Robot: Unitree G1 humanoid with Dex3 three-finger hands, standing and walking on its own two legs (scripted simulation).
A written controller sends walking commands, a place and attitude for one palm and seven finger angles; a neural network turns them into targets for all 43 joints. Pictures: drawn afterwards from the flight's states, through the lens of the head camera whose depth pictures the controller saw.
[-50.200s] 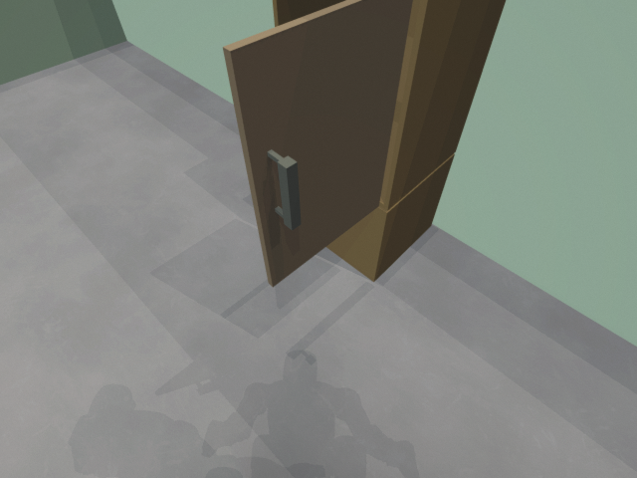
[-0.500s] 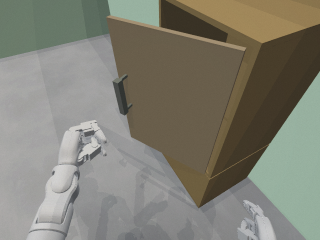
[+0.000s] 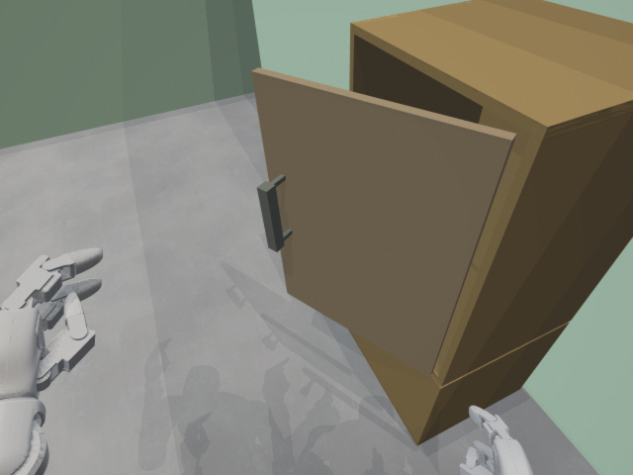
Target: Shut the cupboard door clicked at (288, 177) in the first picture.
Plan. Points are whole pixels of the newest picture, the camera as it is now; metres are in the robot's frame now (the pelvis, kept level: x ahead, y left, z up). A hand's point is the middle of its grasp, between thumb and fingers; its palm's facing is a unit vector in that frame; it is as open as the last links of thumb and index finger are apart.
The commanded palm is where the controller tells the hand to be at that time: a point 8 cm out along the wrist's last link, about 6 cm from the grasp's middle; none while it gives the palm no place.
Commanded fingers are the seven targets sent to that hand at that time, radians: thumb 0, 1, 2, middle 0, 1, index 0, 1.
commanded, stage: draw the hand back to the body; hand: left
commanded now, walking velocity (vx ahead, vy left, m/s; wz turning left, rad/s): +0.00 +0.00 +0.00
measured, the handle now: (278, 213) +0.60 +0.16 -0.02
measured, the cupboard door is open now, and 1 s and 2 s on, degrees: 29 29 29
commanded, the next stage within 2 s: step back with the hand held close in 0.42 s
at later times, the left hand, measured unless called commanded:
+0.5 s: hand (70, 345) +0.18 +0.26 +0.16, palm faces +0.45 -0.79 -0.42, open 7.4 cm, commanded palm +0.13 +0.29 +0.17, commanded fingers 0.00 0.90 0.90 -0.20 -0.30 -0.20 -0.30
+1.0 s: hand (22, 378) +0.15 +0.29 +0.16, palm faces +0.41 -0.77 -0.49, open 7.4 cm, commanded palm +0.09 +0.32 +0.17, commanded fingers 0.00 0.90 0.90 -0.20 -0.30 -0.20 -0.30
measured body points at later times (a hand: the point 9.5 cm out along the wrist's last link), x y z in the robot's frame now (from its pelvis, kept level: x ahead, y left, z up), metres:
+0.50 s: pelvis -0.01 +0.00 +0.00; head -0.03 -0.02 +0.45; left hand +0.15 +0.30 +0.18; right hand +0.17 -0.23 -0.08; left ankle -0.04 +0.12 -0.74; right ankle +0.00 -0.14 -0.74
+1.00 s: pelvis -0.06 +0.02 -0.01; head -0.06 +0.02 +0.44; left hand +0.12 +0.33 +0.19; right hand +0.11 -0.23 -0.08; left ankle -0.04 +0.12 -0.74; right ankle +0.00 -0.14 -0.74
